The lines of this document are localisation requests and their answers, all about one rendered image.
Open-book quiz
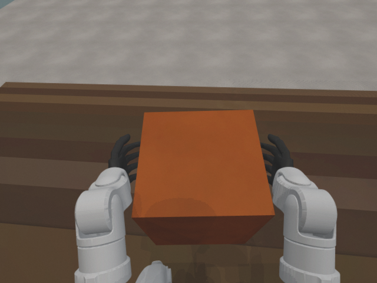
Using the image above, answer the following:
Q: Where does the carton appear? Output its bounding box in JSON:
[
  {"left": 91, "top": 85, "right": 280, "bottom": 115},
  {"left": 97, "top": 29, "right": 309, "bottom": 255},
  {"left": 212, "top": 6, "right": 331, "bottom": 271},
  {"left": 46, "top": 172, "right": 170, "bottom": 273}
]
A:
[{"left": 131, "top": 110, "right": 275, "bottom": 245}]

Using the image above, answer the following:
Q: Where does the robot left forearm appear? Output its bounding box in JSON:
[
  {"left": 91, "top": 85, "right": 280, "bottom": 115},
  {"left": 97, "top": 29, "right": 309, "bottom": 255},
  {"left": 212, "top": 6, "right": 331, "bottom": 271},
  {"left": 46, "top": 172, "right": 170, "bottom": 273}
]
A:
[{"left": 74, "top": 167, "right": 132, "bottom": 283}]

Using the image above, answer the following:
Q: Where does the left robot thigh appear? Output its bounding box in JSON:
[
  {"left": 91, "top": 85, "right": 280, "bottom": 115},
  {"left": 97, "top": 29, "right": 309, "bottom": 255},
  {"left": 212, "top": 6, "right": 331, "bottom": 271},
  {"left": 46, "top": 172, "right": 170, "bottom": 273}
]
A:
[{"left": 135, "top": 264, "right": 172, "bottom": 283}]

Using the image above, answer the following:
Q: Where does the robot left hand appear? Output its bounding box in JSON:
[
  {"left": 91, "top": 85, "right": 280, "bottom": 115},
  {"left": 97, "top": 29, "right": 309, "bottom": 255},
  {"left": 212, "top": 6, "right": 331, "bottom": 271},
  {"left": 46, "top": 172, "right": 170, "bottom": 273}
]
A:
[{"left": 108, "top": 134, "right": 141, "bottom": 183}]

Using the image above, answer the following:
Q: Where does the robot right forearm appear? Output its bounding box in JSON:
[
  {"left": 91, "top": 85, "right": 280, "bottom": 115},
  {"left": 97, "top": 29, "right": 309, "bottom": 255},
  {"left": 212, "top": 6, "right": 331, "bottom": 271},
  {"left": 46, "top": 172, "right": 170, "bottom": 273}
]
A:
[{"left": 272, "top": 167, "right": 340, "bottom": 283}]

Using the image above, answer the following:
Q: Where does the robot right hand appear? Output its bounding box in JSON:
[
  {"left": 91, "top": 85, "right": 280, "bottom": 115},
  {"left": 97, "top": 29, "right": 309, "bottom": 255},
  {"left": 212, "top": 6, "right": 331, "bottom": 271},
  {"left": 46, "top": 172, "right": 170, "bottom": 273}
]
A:
[{"left": 260, "top": 134, "right": 293, "bottom": 186}]

